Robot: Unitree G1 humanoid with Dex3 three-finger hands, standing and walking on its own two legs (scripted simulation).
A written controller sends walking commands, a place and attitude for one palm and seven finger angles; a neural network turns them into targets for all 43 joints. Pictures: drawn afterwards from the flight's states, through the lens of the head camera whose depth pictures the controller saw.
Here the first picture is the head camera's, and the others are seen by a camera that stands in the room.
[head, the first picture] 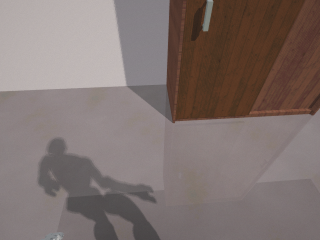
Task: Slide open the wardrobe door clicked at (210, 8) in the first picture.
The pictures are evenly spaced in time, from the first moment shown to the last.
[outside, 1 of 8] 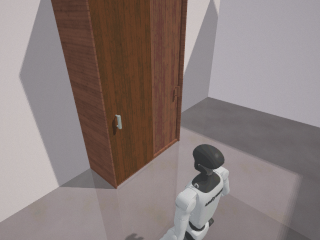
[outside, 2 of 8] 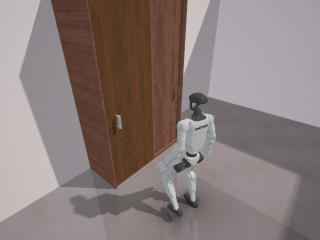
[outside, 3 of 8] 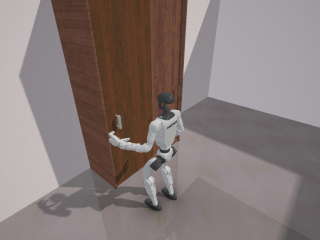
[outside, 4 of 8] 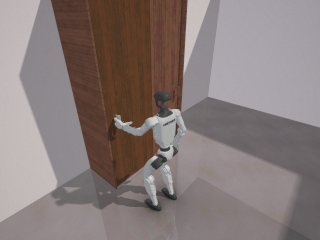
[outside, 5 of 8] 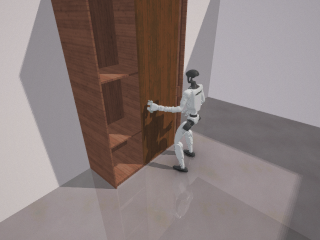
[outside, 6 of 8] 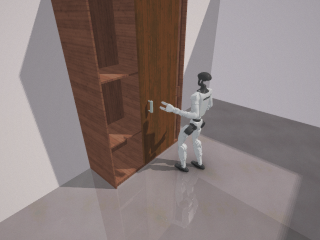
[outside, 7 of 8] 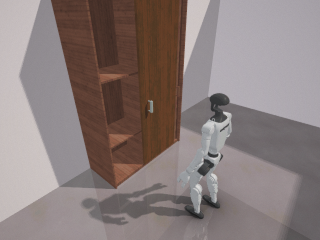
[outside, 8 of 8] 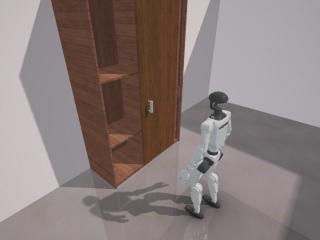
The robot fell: no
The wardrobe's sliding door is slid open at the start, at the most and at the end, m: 0.00 0.47 0.47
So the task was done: yes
